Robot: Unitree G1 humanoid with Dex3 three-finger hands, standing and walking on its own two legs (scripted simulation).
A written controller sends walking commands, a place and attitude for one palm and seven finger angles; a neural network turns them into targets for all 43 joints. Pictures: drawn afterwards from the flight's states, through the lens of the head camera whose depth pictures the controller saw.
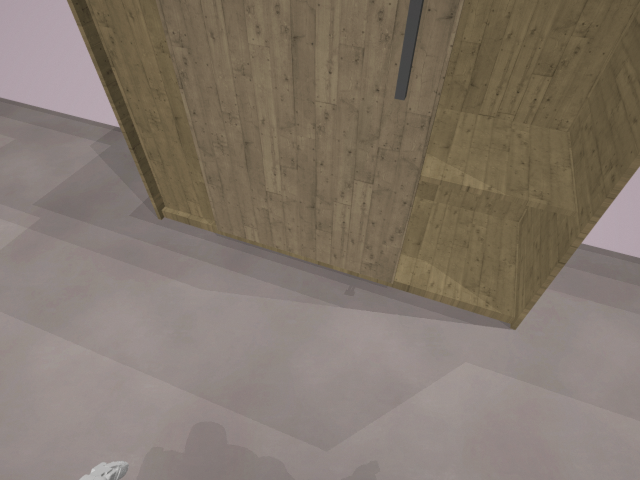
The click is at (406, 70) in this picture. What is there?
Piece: wardrobe's sliding door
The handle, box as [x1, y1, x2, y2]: [394, 0, 423, 99]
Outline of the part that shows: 423,0 410,0 394,98 404,99 406,95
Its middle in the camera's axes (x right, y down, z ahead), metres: +0.19 -0.41 +0.84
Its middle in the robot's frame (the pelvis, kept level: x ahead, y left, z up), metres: +0.93 -0.14 +0.14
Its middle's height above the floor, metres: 0.91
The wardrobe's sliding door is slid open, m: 0.44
